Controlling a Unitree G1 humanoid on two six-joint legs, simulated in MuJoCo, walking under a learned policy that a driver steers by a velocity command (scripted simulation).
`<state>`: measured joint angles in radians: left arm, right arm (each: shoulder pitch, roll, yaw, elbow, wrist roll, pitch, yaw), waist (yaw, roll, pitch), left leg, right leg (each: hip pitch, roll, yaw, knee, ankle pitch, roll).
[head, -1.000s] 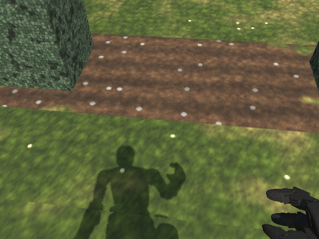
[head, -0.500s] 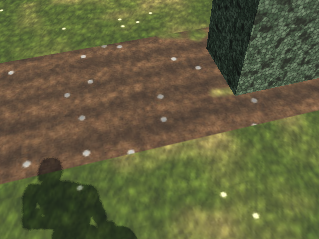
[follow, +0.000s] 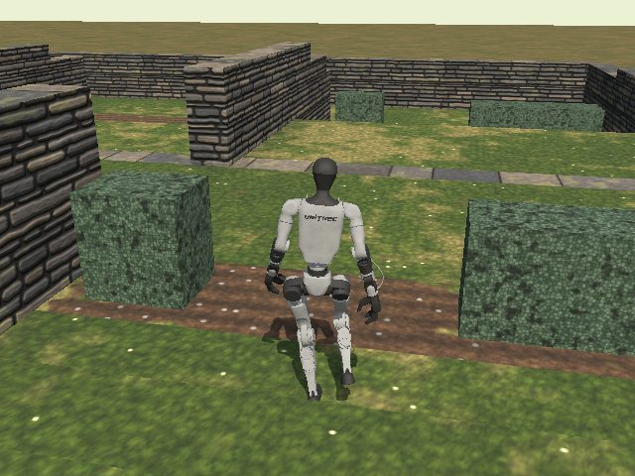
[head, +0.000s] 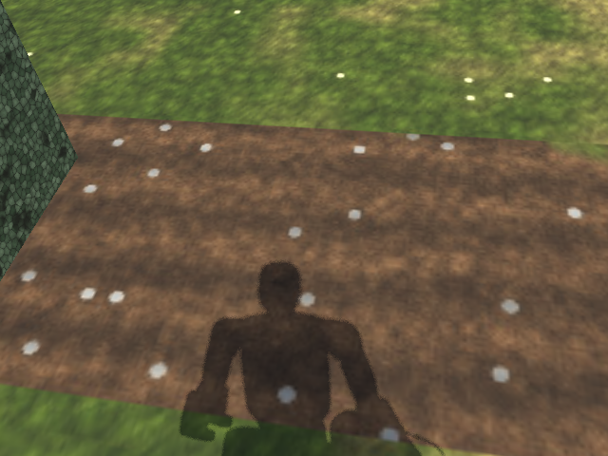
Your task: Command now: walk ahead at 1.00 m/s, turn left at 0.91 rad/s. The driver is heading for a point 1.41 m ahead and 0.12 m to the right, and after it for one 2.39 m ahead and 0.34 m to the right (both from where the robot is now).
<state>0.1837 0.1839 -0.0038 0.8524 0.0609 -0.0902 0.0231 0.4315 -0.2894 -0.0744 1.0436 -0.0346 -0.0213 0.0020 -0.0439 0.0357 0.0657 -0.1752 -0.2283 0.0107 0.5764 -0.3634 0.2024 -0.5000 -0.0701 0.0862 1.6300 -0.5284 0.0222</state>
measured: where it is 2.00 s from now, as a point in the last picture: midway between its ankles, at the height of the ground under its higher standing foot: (303, 148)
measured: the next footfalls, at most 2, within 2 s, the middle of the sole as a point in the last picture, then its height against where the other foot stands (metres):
right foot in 0.16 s outside the picture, level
left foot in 0.56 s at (283, 380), level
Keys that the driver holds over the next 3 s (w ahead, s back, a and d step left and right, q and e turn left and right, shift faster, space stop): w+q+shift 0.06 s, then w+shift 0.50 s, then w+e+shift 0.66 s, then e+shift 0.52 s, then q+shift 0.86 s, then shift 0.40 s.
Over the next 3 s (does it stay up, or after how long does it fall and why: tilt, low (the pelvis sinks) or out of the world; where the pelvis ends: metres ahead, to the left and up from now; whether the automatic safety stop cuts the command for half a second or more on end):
stays up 1.51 0.02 0.02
